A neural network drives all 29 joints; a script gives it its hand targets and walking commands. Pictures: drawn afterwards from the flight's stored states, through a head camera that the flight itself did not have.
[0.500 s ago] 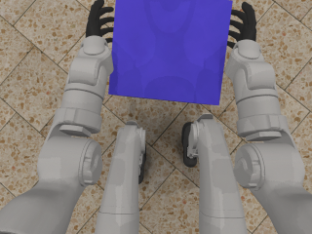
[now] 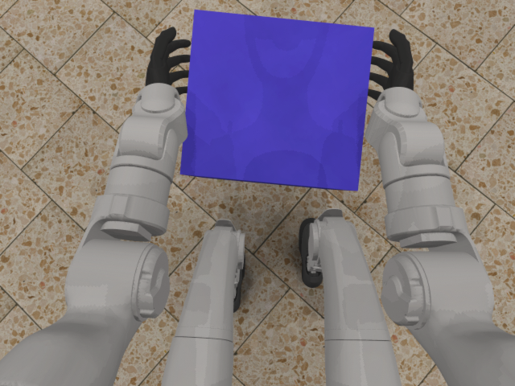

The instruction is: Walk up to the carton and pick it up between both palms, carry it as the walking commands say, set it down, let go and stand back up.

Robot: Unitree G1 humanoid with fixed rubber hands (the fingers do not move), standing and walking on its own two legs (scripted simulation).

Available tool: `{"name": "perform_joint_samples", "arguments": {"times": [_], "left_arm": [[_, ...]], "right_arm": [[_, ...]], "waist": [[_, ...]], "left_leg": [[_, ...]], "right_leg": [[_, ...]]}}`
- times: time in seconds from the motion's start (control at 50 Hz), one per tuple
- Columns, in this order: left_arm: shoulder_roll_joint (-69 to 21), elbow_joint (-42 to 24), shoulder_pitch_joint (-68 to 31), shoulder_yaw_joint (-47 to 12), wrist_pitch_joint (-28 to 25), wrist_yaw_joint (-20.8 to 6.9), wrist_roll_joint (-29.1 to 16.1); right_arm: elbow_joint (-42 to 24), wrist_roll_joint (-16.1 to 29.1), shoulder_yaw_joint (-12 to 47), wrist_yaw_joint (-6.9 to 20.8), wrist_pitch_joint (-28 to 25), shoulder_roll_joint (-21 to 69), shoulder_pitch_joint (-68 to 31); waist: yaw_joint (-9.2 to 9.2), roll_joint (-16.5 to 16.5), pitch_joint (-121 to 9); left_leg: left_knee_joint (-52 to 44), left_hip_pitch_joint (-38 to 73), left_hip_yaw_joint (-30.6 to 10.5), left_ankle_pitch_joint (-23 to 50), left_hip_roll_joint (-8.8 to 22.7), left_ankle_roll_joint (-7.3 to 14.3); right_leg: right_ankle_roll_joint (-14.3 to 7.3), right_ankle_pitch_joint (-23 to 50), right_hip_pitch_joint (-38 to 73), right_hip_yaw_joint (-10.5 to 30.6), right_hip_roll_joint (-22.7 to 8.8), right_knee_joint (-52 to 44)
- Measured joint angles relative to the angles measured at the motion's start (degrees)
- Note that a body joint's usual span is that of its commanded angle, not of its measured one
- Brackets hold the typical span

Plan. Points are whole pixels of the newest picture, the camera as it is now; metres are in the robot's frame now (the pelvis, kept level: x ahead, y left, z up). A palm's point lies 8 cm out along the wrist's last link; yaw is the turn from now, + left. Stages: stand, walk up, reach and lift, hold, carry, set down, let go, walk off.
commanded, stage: reach and lift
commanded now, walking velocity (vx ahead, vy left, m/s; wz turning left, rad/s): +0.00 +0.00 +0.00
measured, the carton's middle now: (272, 116) +0.48 -0.01 -0.12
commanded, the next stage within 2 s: none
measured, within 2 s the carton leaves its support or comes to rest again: neither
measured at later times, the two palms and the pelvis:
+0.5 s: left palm (124, 70) +0.47 +0.15 +0.05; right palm (419, 75) +0.46 -0.16 +0.04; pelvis +0.02 +0.01 +0.07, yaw +1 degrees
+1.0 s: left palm (50, 2) +0.46 +0.15 +0.16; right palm (500, 15) +0.45 -0.16 +0.15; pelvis +0.10 +0.00 +0.14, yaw +1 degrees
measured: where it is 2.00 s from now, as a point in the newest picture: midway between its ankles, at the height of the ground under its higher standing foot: (271, 277)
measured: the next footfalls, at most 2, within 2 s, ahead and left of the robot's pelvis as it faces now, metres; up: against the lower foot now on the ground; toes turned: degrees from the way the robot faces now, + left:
none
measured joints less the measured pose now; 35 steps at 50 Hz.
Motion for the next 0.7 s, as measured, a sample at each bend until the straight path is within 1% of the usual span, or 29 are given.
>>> {"name": "perform_joint_samples", "arguments": {"times": [0.12, 0.22, 0.3, 0.36, 0.42, 0.5, 0.58, 0.64, 0.7], "left_arm": [[-0.5, -0.2, 1.5, 0.0, 0.1, 0.0, 0.0], [-1.2, 0.8, 3.9, 0.0, 0.1, 0.0, 1.0], [-2.3, 0.8, 6.3, 0.0, -0.3, 0.2, 1.0], [-3.3, 0.5, 7.9, 0.0, -0.8, 0.5, 1.0], [-4.5, -1.1, 9.6, 0.0, -0.8, 1.0, 1.0], [-5.0, -1.4, 10.7, 0.0, -0.8, 1.2, 1.0], [-5.3, 0.3, 13.2, 0.0, -0.8, 0.5, 2.4], [-6.1, 4.5, 16.2, 0.2, -0.8, -0.5, 4.3], [-7.9, 7.6, 20.2, 0.9, -0.8, -1.3, 6.3]], "right_arm": [[-0.1, -0.5, 0.0, 0.0, -0.2, 0.6, 1.7], [2.2, -1.7, 0.0, 0.0, -1.2, 1.7, 3.8], [2.3, -1.9, 0.0, 0.4, -2.0, 2.2, 6.5], [1.1, -2.0, 0.0, 0.7, -2.0, 2.3, 8.7], [-0.9, -2.0, 0.0, 1.2, -1.9, 2.3, 10.7], [-1.1, -2.0, 0.0, 1.4, -1.8, 2.5, 11.7], [1.6, -3.7, -1.4, 2.2, -2.1, 4.1, 12.9], [5.8, -6.8, -3.1, 3.6, -1.9, 5.5, 15.5], [7.7, -9.2, -4.5, 4.9, -1.5, 6.9, 20.1]], "waist": [[0.00, 0.0, -0.4], [0.00, 0.0, -4.2], [0.00, 0.1, -5.7], [0.00, 0.4, -5.7], [0.00, 0.9, -5.7], [0.00, 1.2, -6.8], [0.00, 1.2, -13.1], [-0.01, 1.2, -21.2], [-0.01, 1.2, -30.2]], "left_leg": [[-4.4, 5.2, -0.1, 0.9, 0.0, 0.3], [-8.2, 6.0, -0.2, 2.2, 0.0, 0.5], [-11.1, 7.9, -0.3, 3.1, 0.0, 0.6], [-13.0, 10.1, -0.4, 3.5, 0.0, 0.8], [-15.0, 12.7, -0.4, 3.9, 0.0, 1.0], [-17.6, 15.5, -0.5, 4.7, 0.0, 1.1], [-20.5, 15.6, -0.6, 5.7, 0.0, 1.1], [-23.1, 15.5, -0.7, 6.0, 0.0, 1.1], [-26.4, 16.4, -0.8, 6.2, 0.1, 1.2]], "right_leg": [[0.2, 0.6, 5.4, 0.0, 0.0, -4.3], [0.4, 1.8, 6.6, 0.0, 0.0, -8.3], [0.5, 2.4, 8.7, 0.0, 0.0, -11.3], [0.6, 2.8, 11.0, 0.0, 0.0, -13.3], [0.8, 3.2, 13.8, 0.0, 0.0, -15.3], [0.8, 3.9, 16.7, 0.0, -0.1, -18.0], [0.8, 4.6, 16.8, 0.0, -0.1, -20.7], [0.8, 4.6, 16.7, 0.0, -0.1, -22.9], [0.8, 4.6, 17.4, 0.0, -0.1, -25.8]]}}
